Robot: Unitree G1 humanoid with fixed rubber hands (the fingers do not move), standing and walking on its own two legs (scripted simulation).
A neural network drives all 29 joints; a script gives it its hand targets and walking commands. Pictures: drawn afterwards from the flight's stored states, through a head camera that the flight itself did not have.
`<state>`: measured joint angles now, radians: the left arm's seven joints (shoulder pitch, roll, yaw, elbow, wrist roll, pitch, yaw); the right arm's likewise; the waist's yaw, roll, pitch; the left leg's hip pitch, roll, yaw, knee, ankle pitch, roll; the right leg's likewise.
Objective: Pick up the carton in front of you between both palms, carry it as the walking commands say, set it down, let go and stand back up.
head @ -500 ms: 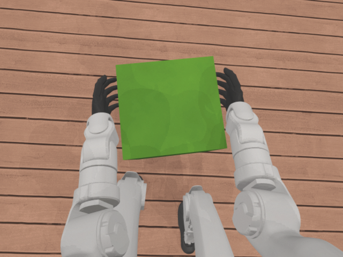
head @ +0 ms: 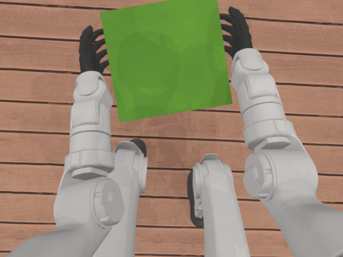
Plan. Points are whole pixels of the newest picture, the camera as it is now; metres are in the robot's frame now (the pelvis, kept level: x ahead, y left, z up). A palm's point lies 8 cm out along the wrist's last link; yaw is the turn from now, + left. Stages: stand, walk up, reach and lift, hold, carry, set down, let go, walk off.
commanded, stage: set down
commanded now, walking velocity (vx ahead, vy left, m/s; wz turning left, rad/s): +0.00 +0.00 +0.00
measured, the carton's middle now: (168, 72) +0.49 +0.05 -0.21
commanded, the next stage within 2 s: none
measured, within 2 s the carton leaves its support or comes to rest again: rests again in 1.50 s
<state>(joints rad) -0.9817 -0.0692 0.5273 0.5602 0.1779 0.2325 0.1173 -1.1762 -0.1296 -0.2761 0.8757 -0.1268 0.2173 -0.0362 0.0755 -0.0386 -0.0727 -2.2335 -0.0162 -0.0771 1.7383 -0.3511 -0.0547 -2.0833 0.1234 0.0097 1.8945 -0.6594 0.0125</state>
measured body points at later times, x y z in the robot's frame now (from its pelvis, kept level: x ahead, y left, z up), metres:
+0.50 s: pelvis +0.00 -0.01 -0.07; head +0.35 -0.01 +0.21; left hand +0.49 +0.24 -0.21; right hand +0.56 -0.06 -0.25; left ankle +0.15 +0.14 -0.43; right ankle +0.06 -0.11 -0.43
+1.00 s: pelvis -0.01 -0.01 -0.07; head +0.35 -0.02 +0.19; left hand +0.50 +0.23 -0.24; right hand +0.55 -0.07 -0.26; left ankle +0.15 +0.14 -0.43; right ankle +0.06 -0.11 -0.43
